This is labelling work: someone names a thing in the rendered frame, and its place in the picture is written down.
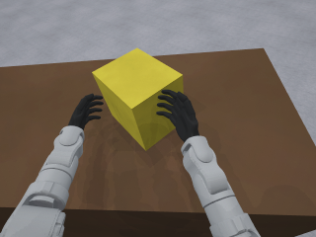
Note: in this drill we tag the pedestal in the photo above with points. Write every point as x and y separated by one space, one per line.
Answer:
120 190

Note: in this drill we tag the right robot forearm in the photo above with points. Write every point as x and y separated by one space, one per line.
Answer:
220 204

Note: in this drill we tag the left robot forearm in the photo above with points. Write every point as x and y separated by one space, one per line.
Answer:
50 189

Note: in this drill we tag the left robot upper arm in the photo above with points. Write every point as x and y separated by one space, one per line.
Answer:
37 221

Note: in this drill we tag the robot right hand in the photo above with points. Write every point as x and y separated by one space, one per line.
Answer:
182 116

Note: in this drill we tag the carton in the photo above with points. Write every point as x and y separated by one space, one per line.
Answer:
130 86

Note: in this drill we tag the robot left hand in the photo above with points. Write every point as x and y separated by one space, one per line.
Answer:
80 116

